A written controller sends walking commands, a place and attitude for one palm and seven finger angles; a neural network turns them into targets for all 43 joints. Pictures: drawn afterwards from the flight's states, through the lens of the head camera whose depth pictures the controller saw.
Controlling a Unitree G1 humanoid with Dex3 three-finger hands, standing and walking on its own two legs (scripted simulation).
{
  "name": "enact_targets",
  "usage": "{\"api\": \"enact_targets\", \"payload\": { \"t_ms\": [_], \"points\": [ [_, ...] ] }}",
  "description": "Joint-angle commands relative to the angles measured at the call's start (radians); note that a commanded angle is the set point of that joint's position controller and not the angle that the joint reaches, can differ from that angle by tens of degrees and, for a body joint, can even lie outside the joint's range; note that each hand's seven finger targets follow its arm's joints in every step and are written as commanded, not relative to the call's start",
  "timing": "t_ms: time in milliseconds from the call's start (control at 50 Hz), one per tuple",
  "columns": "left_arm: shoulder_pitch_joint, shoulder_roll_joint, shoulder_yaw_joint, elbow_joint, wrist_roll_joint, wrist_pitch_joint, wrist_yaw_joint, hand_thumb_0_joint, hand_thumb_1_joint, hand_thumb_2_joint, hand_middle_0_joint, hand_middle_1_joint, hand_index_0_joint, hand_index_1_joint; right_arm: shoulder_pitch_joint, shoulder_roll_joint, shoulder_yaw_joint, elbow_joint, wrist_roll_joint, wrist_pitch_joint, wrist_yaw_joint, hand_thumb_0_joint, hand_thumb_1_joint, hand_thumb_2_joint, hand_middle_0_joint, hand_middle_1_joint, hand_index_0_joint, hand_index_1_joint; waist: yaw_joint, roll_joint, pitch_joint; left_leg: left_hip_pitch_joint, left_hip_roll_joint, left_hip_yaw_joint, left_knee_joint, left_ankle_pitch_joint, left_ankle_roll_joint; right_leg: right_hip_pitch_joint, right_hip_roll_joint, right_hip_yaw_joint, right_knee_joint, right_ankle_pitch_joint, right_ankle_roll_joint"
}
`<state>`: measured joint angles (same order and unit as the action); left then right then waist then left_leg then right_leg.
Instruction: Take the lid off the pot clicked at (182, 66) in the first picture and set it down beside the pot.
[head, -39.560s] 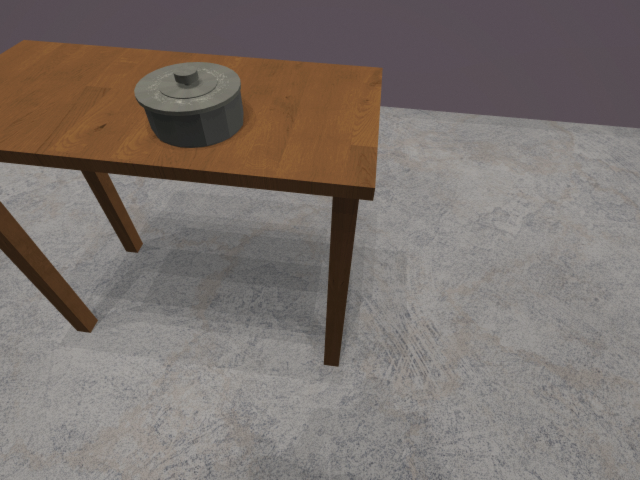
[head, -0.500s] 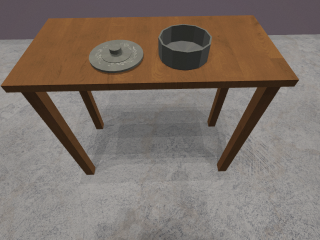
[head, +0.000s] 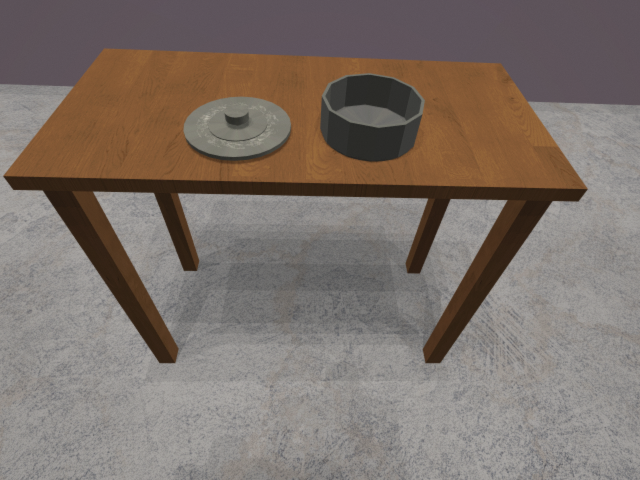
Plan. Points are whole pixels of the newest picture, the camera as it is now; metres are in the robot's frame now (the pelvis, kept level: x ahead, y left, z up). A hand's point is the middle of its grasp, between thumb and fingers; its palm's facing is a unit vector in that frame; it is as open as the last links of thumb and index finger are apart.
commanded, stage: let the arm hang, fingers relaxed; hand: left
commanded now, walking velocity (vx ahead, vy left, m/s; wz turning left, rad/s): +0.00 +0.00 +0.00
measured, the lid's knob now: (236, 114) +0.69 +0.19 +0.08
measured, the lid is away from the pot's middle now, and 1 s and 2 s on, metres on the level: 0.25 0.25 0.25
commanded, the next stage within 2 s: look to check the result in 1.04 s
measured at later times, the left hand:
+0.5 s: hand out of the picture -0.02 +0.16 -0.18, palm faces +0.04 -0.99 -0.16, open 7.3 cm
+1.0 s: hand out of the picture -0.03 +0.15 -0.18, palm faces +0.05 -0.99 -0.16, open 7.3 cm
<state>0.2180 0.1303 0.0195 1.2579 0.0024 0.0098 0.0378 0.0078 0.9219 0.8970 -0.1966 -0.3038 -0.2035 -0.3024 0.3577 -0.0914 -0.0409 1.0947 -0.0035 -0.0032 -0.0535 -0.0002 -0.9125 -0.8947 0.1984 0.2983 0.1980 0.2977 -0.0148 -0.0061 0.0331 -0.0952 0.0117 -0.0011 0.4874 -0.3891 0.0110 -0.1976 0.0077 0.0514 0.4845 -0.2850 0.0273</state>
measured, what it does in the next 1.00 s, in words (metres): stands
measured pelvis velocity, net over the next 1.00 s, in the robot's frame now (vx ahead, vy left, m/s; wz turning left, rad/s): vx -0.01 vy -0.01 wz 0.01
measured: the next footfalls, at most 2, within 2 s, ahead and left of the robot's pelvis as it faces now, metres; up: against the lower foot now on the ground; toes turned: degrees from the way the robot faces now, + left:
none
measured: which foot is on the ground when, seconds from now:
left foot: down 0.00-1.00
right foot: down 0.00-1.00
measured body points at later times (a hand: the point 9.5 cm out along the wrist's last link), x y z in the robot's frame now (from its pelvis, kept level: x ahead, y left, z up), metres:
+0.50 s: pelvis +0.00 +0.00 +0.00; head +0.01 +0.01 +0.45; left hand -0.02 +0.21 -0.17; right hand -0.06 -0.20 -0.16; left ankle -0.08 +0.11 -0.74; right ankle -0.02 -0.14 -0.74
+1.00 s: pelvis -0.01 -0.01 +0.00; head +0.01 +0.00 +0.45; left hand -0.03 +0.20 -0.17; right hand -0.05 -0.21 -0.16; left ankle -0.08 +0.11 -0.74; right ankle -0.02 -0.14 -0.74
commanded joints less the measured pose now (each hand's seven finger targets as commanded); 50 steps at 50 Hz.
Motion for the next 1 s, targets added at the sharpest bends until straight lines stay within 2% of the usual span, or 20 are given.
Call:
{"api": "enact_targets", "payload": {
  "t_ms": [0,140,240,320,420,540,660,760,780,800,820,980],
  "points": [
    [0.053,0.072,0.008,-0.018,0.0,-0.015,0.003,0.0,0.9,0.9,-0.2,-0.3,-0.2,-0.3,0.126,-0.083,-0.009,-0.008,0.0,-0.008,-0.012,0.0,-0.9,-0.9,0.2,0.3,0.2,0.3,-0.012,0.042,0.031,-0.053,0.087,-0.034,-0.079,0.406,0.031,0.03,-0.065,0.013,-0.036,0.331,-0.059],
    [0.067,0.057,0.008,-0.014,0.0,-0.013,0.004,0.0,0.9,0.9,-0.2,-0.3,-0.2,-0.3,0.138,-0.075,-0.006,0.002,0.0,-0.008,-0.014,0.0,-0.9,-0.9,0.2,0.3,0.2,0.3,-0.01,0.039,0.052,-0.06,0.093,-0.045,-0.093,0.378,0.038,0.015,-0.06,0.003,-0.038,0.279,-0.054],
    [0.072,0.056,0.01,-0.014,0.001,-0.015,0.005,0.0,0.9,0.9,-0.2,-0.3,-0.2,-0.3,0.147,-0.067,-0.007,0.005,0.001,-0.009,-0.013,0.0,-0.9,-0.9,0.2,0.3,0.2,0.3,-0.009,0.018,0.051,-0.069,0.089,-0.043,-0.089,0.37,0.038,0.025,-0.065,0.006,-0.041,0.294,-0.055],
    [0.078,0.053,0.009,-0.017,0.0,-0.015,0.006,0.0,0.9,0.9,-0.2,-0.3,-0.2,-0.3,0.148,-0.065,-0.007,0.005,0.001,-0.009,-0.012,0.0,-0.9,-0.9,0.2,0.3,0.2,0.3,-0.009,0.025,0.067,-0.078,0.085,-0.042,-0.094,0.349,0.036,0.016,-0.064,0.01,-0.042,0.288,-0.056],
    [0.08,0.056,0.011,-0.021,0.002,-0.017,0.007,0.0,0.9,0.9,-0.2,-0.3,-0.2,-0.3,0.15,-0.065,-0.008,0.008,0.001,-0.01,-0.012,0.0,-0.9,-0.9,0.2,0.3,0.2,0.3,-0.01,0.017,0.057,-0.071,0.085,-0.039,-0.089,0.359,0.035,0.02,-0.065,0.012,-0.04,0.304,-0.057],
    [0.08,0.056,0.014,-0.026,0.0,-0.017,0.007,0.0,0.9,0.9,-0.2,-0.3,-0.2,-0.3,0.15,-0.064,-0.007,0.009,0.0,-0.01,-0.013,0.0,-0.9,-0.9,0.2,0.3,0.2,0.3,-0.01,0.038,0.056,-0.065,0.089,-0.037,-0.088,0.39,0.034,0.02,-0.066,0.008,-0.034,0.318,-0.056],
    [0.086,0.055,0.013,-0.027,0.001,-0.017,0.006,0.0,0.9,0.9,-0.2,-0.3,-0.2,-0.3,0.142,-0.064,-0.008,0.004,-0.001,-0.009,-0.011,0.0,-0.9,-0.9,0.2,0.3,0.2,0.3,-0.007,0.013,0.067,-0.082,0.084,-0.041,-0.092,0.322,0.034,0.02,-0.069,0.016,-0.053,0.283,-0.056],
    [0.08,0.057,0.015,-0.034,0.001,-0.017,0.006,0.0,0.9,0.9,-0.2,-0.3,-0.2,-0.3,0.144,-0.069,-0.007,0.005,-0.002,-0.01,-0.012,0.0,-0.9,-0.9,0.2,0.3,0.2,0.3,-0.01,0.024,0.059,-0.074,0.088,-0.043,-0.094,0.352,0.034,0.023,-0.066,0.01,-0.045,0.296,-0.055],
    [0.08,0.056,0.016,-0.035,0.0,-0.017,0.006,0.0,0.9,0.9,-0.2,-0.3,-0.2,-0.3,0.142,-0.069,-0.008,0.004,-0.002,-0.01,-0.012,0.0,-0.9,-0.9,0.2,0.3,0.2,0.3,-0.008,0.043,0.062,-0.078,0.087,-0.045,-0.096,0.345,0.034,0.024,-0.066,0.011,-0.048,0.286,-0.055],
    [0.084,0.053,0.016,-0.033,0.001,-0.017,0.006,0.0,0.9,0.9,-0.2,-0.3,-0.2,-0.3,0.139,-0.069,-0.007,0.002,-0.002,-0.011,-0.012,0.0,-0.9,-0.9,0.2,0.3,0.2,0.3,-0.008,0.024,0.061,-0.075,0.089,-0.045,-0.097,0.342,0.034,0.02,-0.065,0.009,-0.049,0.282,-0.054],
    [0.083,0.053,0.015,-0.035,0.002,-0.016,0.006,0.0,0.9,0.9,-0.2,-0.3,-0.2,-0.3,0.136,-0.071,-0.008,0.001,0.0,-0.01,-0.011,0.0,-0.9,-0.9,0.2,0.3,0.2,0.3,-0.008,0.042,0.075,-0.077,0.089,-0.046,-0.1,0.331,0.035,0.005,-0.063,0.01,-0.049,0.266,-0.054],
    [0.082,0.057,0.018,-0.041,0.0,-0.017,0.005,0.0,0.9,0.9,-0.2,-0.3,-0.2,-0.3,0.139,-0.071,-0.007,0.002,-0.001,-0.011,-0.012,0.0,-0.9,-0.9,0.2,0.3,0.2,0.3,-0.007,0.031,0.053,-0.074,0.089,-0.045,-0.094,0.353,0.034,0.029,-0.066,0.01,-0.046,0.293,-0.056]
  ]
}}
